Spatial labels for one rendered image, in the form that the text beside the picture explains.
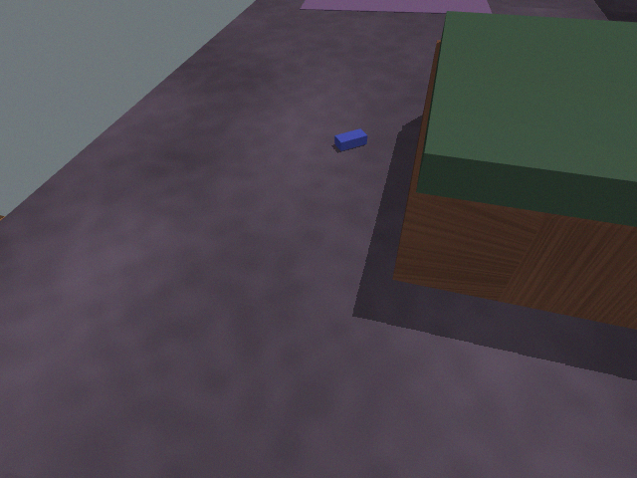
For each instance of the bed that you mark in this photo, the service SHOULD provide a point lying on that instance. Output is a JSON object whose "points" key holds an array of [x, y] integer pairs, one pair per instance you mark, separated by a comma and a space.
{"points": [[524, 182]]}

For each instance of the carton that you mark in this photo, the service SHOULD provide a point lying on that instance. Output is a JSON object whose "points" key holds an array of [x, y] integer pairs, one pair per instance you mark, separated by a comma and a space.
{"points": [[350, 139]]}

